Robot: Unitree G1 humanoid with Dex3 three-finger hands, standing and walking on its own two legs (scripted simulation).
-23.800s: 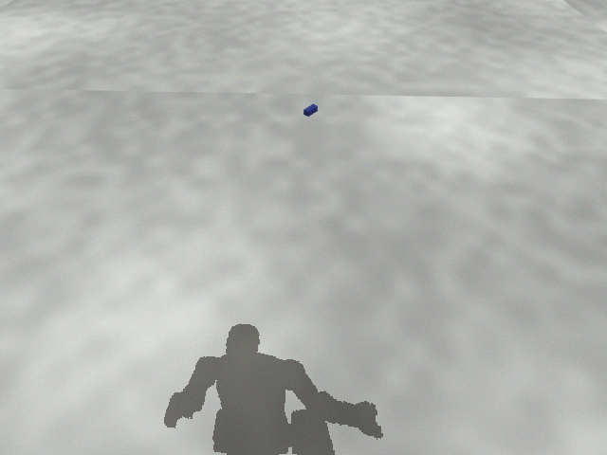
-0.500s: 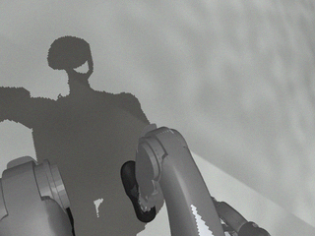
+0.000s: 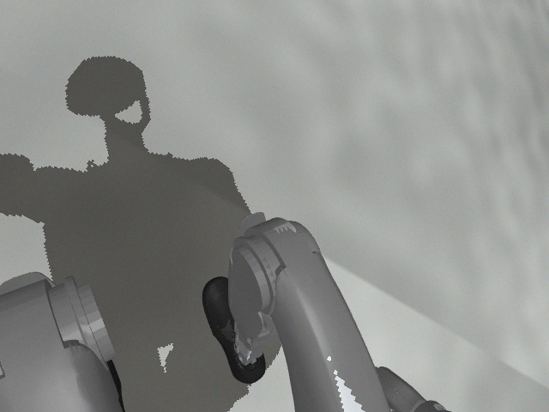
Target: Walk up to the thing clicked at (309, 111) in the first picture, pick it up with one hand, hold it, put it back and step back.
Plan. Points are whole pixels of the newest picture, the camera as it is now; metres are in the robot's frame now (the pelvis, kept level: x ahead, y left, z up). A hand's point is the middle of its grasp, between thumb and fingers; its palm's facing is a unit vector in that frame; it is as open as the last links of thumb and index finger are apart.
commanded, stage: close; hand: left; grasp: from above
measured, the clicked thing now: out of the picture +0.43 +0.35 -0.29
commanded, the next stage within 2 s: settle in 1.36 s
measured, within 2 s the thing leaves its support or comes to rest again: leaves its support in 1.78 s
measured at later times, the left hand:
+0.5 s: hand out of the picture +0.42 +0.35 -0.26, palm faces -0.44 -0.17 -0.88, open 11.1 cm
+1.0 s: hand out of the picture +0.42 +0.35 -0.26, palm faces -0.41 -0.17 -0.90, open 8.1 cm
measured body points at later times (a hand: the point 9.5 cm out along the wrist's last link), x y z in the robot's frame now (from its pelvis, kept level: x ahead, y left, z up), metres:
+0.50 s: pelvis +0.00 +0.00 +0.00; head +0.28 +0.14 +0.32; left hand +0.44 +0.35 -0.21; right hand +0.07 -0.25 -0.05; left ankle +0.07 +0.12 -0.27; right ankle +0.12 -0.11 -0.27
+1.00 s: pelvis +0.00 +0.00 +0.00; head +0.27 +0.15 +0.33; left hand +0.44 +0.35 -0.20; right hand +0.06 -0.25 -0.04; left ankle +0.07 +0.12 -0.27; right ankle +0.12 -0.11 -0.27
